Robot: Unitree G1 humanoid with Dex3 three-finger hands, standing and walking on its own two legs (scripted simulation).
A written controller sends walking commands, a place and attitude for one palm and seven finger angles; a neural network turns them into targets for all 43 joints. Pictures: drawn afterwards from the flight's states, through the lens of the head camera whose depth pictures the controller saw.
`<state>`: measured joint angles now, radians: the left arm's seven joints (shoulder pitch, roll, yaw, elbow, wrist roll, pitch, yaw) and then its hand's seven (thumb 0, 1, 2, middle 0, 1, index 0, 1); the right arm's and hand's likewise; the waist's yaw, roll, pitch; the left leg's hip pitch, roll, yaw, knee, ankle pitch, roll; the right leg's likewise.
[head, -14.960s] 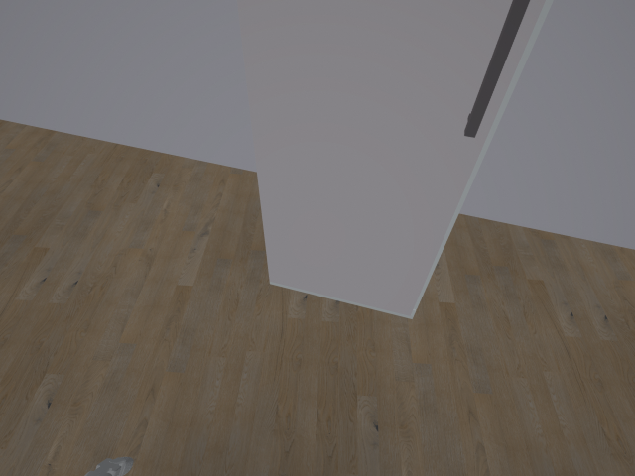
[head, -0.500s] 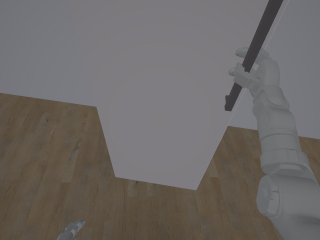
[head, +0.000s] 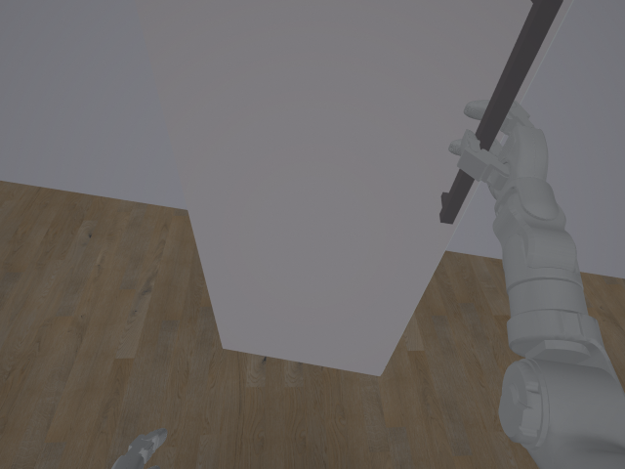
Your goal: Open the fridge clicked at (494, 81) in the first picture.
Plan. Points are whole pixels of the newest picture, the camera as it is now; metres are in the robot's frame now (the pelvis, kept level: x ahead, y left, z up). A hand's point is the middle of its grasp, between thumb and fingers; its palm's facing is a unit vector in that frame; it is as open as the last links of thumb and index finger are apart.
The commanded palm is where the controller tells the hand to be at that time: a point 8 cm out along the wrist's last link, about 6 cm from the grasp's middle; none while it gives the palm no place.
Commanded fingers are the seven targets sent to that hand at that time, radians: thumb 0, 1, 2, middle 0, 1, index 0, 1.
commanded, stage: grip the handle and tug to test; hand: right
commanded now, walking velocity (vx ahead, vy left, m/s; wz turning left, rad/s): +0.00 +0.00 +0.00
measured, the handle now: (483, 126) +0.51 -0.16 +0.22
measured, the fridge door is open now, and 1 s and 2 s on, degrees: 0 13 37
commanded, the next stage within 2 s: pull the door a little, standing still in 0.14 s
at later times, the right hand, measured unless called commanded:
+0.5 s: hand (467, 156) +0.45 -0.13 +0.21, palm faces +0.08 +1.00 +0.02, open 5.8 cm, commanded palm +0.39 -0.18 +0.21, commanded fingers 0.00 -0.90 -0.90 0.45 1.40 0.45 1.40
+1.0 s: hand (463, 213) +0.36 -0.12 +0.20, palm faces +0.03 +0.98 -0.17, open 6.6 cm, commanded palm +0.32 -0.17 +0.20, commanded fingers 0.00 -0.90 -0.90 0.45 1.40 0.45 1.40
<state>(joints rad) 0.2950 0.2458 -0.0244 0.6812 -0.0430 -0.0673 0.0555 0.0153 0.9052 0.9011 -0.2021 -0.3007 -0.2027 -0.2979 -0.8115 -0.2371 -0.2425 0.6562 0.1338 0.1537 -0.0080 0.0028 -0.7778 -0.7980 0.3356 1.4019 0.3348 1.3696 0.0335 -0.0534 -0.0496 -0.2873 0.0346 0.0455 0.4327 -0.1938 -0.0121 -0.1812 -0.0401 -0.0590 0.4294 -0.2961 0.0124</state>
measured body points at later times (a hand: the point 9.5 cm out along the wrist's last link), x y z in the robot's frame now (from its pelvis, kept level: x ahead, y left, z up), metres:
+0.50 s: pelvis +0.03 +0.00 +0.00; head +0.03 +0.01 +0.45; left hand +0.20 +0.23 -0.10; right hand +0.44 -0.19 +0.21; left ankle +0.02 +0.13 -0.74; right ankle -0.05 -0.12 -0.74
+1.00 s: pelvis +0.08 +0.00 +0.00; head +0.09 +0.03 +0.45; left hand +0.27 +0.23 -0.08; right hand +0.35 -0.17 +0.21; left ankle +0.02 +0.12 -0.74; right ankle -0.04 -0.14 -0.71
